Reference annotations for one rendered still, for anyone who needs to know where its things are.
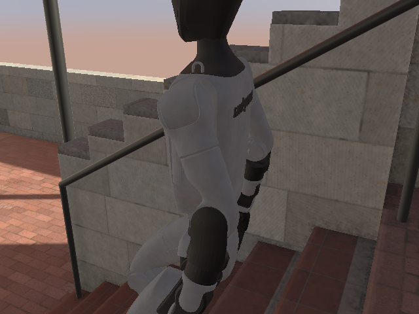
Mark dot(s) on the stairs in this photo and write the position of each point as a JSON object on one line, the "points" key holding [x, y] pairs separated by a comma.
{"points": [[330, 276]]}

